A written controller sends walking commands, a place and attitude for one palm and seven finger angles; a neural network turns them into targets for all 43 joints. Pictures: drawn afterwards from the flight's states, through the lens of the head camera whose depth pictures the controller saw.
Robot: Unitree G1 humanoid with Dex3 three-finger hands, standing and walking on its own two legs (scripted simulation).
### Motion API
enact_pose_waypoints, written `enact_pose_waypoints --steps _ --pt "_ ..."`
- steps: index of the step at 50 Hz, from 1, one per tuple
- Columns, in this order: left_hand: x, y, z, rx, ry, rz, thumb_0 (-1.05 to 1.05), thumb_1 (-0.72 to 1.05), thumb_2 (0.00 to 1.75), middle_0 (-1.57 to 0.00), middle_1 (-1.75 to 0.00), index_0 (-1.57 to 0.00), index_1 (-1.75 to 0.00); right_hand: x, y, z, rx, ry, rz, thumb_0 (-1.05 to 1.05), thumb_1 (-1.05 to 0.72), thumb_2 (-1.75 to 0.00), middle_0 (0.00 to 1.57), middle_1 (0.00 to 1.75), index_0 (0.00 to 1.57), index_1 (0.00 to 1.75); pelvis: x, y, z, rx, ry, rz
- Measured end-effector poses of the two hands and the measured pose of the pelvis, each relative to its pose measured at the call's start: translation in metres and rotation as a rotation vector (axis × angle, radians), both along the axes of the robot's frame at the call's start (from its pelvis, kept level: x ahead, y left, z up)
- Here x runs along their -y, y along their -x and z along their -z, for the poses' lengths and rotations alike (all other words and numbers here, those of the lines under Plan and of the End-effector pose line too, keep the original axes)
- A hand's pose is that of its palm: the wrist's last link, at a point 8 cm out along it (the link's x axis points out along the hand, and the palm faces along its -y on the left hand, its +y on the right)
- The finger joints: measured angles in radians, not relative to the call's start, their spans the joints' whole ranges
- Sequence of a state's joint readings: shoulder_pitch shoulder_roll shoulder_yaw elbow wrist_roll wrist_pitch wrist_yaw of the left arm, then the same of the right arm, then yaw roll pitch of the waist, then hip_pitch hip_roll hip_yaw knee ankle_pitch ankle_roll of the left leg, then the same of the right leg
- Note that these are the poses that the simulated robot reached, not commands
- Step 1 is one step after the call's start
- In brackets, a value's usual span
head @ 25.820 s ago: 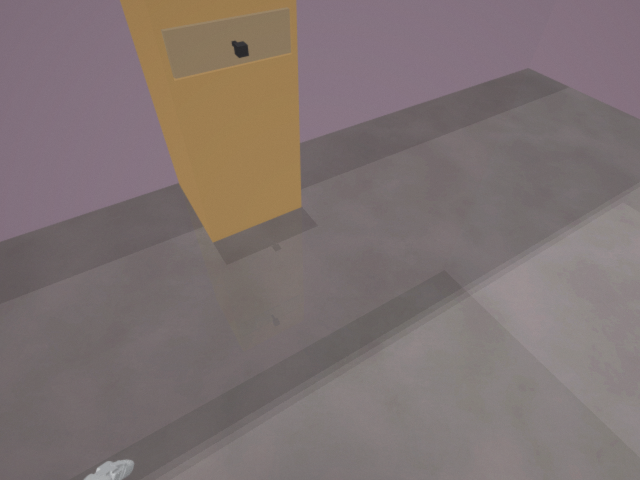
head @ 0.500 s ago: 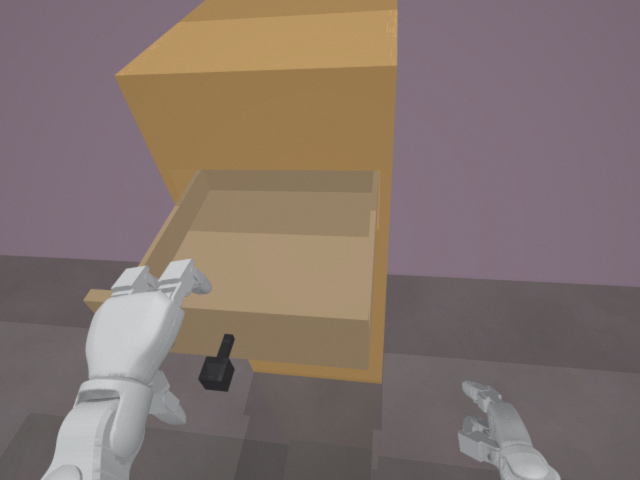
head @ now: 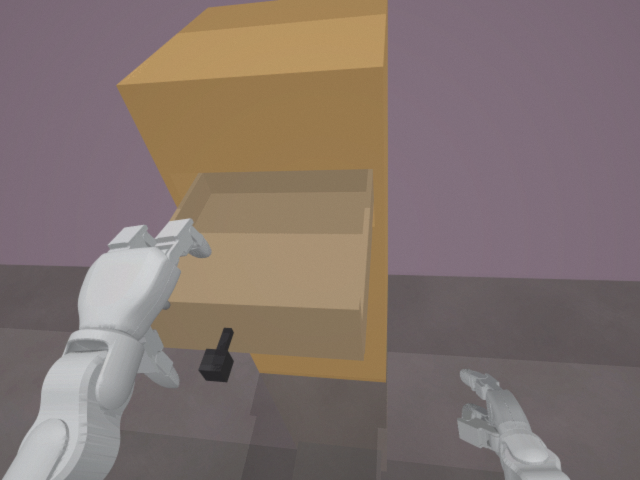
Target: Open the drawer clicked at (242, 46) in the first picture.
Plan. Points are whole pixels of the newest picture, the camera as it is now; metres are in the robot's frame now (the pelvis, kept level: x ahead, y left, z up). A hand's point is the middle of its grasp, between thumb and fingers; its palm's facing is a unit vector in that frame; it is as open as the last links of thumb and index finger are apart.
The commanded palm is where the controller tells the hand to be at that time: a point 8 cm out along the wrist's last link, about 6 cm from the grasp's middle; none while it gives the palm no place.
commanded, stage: draw the hand back to the body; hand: left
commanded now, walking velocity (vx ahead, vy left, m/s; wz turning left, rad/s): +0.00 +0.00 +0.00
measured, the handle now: (220, 353) +0.27 +0.20 +0.00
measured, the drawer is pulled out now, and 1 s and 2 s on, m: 0.30 0.30 0.30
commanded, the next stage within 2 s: step back with the hand held close in 1.66 s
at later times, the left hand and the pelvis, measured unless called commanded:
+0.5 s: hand (135, 334) +0.21 +0.23 +0.14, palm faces +0.12 -0.10 -0.99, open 13.8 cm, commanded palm +0.17 +0.23 +0.20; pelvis +0.00 +0.00 +0.00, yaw +0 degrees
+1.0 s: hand (122, 302) +0.22 +0.22 +0.19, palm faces +0.39 -0.86 -0.33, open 12.6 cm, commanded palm +0.16 +0.27 +0.19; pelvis +0.02 +0.01 +0.00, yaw +1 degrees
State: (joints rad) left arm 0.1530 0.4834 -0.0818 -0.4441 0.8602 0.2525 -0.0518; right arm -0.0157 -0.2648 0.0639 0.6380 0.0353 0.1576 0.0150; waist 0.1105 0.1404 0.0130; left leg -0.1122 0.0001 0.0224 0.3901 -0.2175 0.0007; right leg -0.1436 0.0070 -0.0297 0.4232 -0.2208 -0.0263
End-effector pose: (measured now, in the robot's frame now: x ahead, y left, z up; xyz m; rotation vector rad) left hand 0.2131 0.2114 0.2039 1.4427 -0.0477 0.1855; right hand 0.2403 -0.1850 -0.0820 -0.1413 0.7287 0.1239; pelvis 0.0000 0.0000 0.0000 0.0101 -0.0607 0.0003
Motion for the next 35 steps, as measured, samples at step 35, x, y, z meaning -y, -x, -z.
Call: enact_pose_waypoints --steps 35 --pt "-0.040 0.038 0.007 0.020 0.142 -0.021 -0.01 -0.49 0.30 -0.32 -1.20 -0.33 -1.20 0.008 0.008 0.002 0.026 0.065 0.026 0.01 -0.90 -0.90 0.20 0.30 0.20 0.30 -0.006 -0.002 0.002 -0.010 0.010 -0.014"
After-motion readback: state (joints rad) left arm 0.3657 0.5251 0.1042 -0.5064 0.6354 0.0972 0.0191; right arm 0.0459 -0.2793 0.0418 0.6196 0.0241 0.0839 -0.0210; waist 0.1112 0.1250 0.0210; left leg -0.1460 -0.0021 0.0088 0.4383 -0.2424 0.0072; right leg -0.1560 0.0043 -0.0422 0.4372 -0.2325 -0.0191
